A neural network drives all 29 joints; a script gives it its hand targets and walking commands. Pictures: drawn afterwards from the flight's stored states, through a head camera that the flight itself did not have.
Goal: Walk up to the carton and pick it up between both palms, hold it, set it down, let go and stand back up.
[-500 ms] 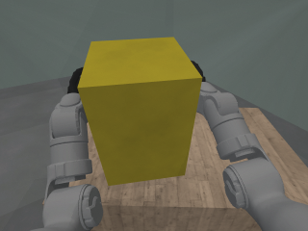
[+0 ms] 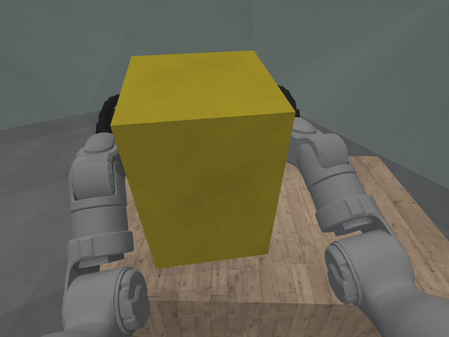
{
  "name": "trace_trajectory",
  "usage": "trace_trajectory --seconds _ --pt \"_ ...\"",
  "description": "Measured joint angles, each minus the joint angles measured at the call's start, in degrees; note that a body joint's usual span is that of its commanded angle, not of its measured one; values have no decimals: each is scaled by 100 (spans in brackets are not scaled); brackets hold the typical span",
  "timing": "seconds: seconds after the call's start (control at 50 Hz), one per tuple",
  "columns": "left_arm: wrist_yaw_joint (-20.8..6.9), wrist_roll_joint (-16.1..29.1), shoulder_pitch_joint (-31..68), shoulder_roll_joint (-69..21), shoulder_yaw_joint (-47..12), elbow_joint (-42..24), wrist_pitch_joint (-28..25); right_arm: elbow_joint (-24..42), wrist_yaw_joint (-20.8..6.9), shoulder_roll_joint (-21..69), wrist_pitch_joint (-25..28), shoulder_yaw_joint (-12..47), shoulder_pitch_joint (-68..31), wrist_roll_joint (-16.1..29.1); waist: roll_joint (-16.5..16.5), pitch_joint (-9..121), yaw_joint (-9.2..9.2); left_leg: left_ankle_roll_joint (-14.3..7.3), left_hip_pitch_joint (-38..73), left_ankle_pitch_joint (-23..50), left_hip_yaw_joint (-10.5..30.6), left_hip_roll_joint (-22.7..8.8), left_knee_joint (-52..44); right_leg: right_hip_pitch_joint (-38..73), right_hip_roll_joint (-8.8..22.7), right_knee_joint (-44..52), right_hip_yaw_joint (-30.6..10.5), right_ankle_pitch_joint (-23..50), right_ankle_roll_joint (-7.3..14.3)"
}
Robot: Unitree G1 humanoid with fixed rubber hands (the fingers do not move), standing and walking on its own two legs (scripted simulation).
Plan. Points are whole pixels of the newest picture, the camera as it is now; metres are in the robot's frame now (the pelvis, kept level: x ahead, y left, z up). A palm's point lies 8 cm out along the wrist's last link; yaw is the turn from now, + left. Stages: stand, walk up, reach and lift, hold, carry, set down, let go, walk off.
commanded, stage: hold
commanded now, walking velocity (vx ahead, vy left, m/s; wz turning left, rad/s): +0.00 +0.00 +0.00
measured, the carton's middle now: (204, 161) +0.35 +0.01 +0.22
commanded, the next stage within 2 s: set down in 0.26 s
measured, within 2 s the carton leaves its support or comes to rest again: neither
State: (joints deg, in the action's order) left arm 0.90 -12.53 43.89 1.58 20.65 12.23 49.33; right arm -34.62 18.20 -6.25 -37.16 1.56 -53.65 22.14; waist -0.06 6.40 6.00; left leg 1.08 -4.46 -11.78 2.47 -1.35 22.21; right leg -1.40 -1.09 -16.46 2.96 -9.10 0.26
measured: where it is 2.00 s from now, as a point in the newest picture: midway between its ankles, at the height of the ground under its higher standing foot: outside the picture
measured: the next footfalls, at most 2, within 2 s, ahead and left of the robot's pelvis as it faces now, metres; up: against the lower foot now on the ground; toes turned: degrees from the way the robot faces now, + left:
none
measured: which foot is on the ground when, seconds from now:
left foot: down 0.00-1.00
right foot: down 0.00-1.00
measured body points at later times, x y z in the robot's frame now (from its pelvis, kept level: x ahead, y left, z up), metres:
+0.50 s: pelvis +0.00 +0.00 +0.00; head -0.09 +0.02 +0.44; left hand +0.38 +0.16 +0.28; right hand +0.38 -0.14 +0.28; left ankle +0.01 +0.12 -0.75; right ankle +0.01 -0.11 -0.75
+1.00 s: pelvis +0.00 +0.02 +0.00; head -0.04 +0.06 +0.45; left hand +0.41 +0.15 +0.21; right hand +0.38 -0.15 +0.19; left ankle +0.01 +0.13 -0.75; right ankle +0.01 -0.11 -0.75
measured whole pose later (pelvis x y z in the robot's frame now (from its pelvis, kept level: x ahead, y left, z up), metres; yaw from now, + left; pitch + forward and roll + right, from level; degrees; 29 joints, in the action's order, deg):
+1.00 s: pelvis +0.00 +0.02 +0.00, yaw +0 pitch -9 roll -2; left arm 0.2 -16.2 43.0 -0.2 17.7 19.8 28.5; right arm -40.0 10.9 -0.1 -7.8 -7.1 -42.8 7.9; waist 5.0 -3.4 7.6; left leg -0.4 -1.3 -11.2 2.3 0.1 21.2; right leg 2.6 0.3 -13.8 2.8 -7.8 -1.0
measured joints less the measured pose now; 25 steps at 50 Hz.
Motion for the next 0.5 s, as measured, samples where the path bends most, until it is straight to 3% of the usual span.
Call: trace_trajectory --seconds 0.34,0.42,0.5 --pt "23 -33 15 -40 26 -62 14 28 -44 28 8 -76 -2 -69 -7 -16 -18 -4 27 6 -22 -4 -14 7 -3 -13 -25 -1 0" --pt "-5 -43 210 -6 137 187 -258 -142 -92 104 252 -221 -126 -236 21 -77 13 -10 56 42 17 17 -51 42 15 0 13 7 -5" --pt "-222 -285 550 36 390 719 -850 -543 -308 329 831 -630 -293 -805 115 -219 69 -35 234 149 65 69 -245 200 64 101 63 42 -13"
